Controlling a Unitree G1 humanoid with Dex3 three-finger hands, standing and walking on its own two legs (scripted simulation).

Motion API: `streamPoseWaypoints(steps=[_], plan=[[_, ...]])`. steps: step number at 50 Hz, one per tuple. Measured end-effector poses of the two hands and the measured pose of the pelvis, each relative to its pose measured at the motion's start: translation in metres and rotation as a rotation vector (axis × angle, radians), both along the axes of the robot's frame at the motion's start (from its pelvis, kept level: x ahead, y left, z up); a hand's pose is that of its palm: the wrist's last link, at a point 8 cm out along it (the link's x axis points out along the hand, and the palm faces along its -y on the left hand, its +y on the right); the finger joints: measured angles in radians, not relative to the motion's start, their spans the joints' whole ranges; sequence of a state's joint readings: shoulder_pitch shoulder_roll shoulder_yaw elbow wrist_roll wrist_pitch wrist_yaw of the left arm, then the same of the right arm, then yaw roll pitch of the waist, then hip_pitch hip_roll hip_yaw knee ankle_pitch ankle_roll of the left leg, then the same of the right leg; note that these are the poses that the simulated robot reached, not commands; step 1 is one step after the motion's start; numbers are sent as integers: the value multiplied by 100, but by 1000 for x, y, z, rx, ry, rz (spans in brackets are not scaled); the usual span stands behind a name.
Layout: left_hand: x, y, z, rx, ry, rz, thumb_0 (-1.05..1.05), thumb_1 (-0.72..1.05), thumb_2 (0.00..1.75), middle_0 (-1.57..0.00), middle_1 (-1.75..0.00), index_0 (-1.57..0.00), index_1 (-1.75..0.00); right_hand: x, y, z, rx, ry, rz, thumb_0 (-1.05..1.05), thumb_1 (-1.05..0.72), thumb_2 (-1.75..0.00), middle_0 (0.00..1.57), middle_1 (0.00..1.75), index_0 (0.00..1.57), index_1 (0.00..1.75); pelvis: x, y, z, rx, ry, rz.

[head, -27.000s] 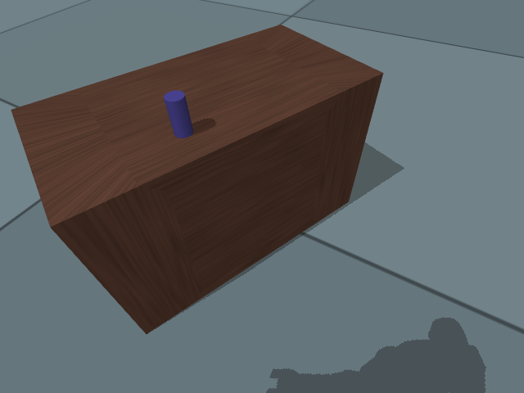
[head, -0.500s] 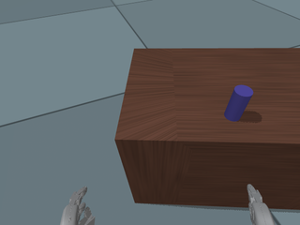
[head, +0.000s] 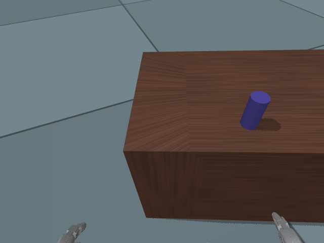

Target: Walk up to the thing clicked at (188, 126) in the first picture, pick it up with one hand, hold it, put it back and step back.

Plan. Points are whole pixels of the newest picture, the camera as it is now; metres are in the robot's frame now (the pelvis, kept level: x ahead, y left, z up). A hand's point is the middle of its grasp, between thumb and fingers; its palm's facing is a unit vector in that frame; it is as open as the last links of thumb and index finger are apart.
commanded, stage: home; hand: right
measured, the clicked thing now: (254, 111) +0.49 -0.25 +0.03
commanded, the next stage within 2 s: stand in 0.04 s
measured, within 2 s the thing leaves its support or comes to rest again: neither
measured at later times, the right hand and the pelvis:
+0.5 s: hand out of the picture +0.07 -0.27 -0.12, palm faces -0.04 +0.94 -0.35, open 11.3 cm; pelvis +0.01 -0.02 +0.04, yaw +1 degrees
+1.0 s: hand out of the picture +0.05 -0.25 -0.11, palm faces -0.04 +0.94 -0.35, open 7.4 cm; pelvis +0.00 +0.00 +0.05, yaw +0 degrees
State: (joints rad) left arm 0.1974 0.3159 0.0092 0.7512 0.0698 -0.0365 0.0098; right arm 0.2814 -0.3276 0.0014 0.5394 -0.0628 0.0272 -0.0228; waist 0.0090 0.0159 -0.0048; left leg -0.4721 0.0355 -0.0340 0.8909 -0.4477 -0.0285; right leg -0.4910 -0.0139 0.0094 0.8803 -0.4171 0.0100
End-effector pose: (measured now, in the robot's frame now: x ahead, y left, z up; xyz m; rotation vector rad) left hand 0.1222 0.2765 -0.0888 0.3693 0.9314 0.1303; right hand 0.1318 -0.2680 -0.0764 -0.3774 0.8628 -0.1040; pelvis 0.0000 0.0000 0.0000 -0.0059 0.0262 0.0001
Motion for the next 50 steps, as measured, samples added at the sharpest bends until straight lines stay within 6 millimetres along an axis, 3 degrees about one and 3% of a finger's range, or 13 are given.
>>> streamPoseWaypoints(steps=[7,15,24,29,33,42,50], plan=[[-34,20,3,41,143,92,1,90,90,-20,-31,-21,-30,-28,-33,-14,-18,154,-65,-1,55,-5,6,5,6,5,10,-10,9,6,-19,2],[-51,6,4,20,233,133,1,90,90,-20,-31,-21,-30,-47,-46,-18,-7,253,-117,-1,39,-20,13,16,13,16,14,-20,20,17,-46,8],[-42,-12,7,-35,227,129,1,90,90,-20,-30,-21,-30,-65,-43,-10,3,312,-146,-1,-18,-68,19,27,19,27,13,-21,35,12,-77,10],[-39,-12,11,-46,218,123,1,90,90,-20,-30,-21,-30,-75,-41,-4,1,334,-160,0,-53,-81,20,29,20,29,8,-19,41,6,-90,10],[-41,-6,12,-47,224,125,1,90,90,-20,-30,-21,-30,-82,-39,0,-5,349,-168,0,-72,-86,20,30,20,30,3,-15,44,2,-95,8],[-60,13,13,-35,278,151,1,90,90,-20,-30,-21,-30,-93,-33,4,-12,383,-178,0,-87,-90,21,30,20,30,-2,-6,48,1,-98,2],[-74,23,12,-30,322,165,1,90,90,-20,-30,-21,-30,-88,-24,4,-6,386,-174,0,-90,-90,21,30,20,30,-2,1,49,3,-96,-1]])
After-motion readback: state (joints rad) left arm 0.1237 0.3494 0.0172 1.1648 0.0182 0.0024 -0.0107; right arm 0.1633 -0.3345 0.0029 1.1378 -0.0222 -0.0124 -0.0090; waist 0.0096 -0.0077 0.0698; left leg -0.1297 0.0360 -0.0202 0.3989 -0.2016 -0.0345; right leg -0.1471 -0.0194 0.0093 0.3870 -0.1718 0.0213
